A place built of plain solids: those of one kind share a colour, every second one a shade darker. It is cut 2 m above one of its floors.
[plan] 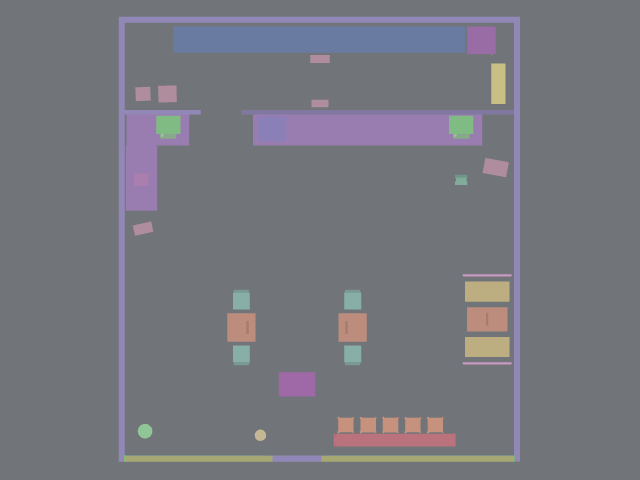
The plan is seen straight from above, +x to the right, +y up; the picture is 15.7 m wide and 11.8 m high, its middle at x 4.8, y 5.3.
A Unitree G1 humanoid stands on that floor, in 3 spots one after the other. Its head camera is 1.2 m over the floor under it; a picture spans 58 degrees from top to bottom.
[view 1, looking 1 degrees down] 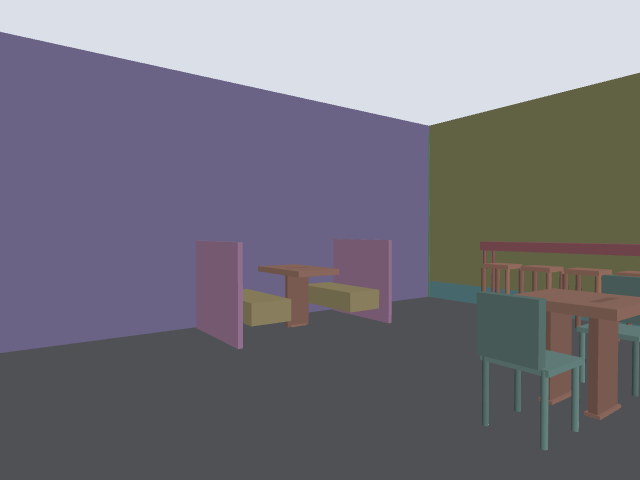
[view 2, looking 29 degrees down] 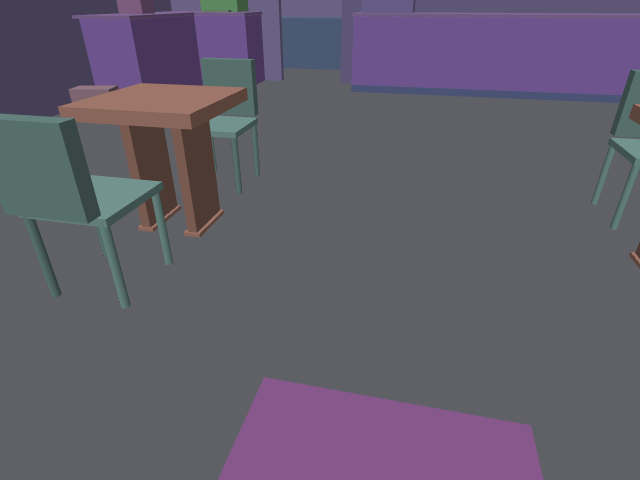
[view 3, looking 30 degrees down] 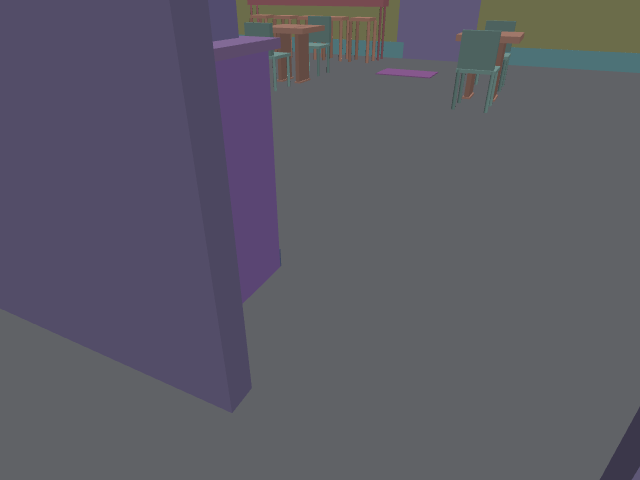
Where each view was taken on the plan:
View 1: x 4.24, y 6.38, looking -36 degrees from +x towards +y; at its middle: wall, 6.60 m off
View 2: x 4.24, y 1.00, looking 103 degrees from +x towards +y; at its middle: ground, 2.48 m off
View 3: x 2.20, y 9.22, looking -64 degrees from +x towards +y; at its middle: ground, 2.40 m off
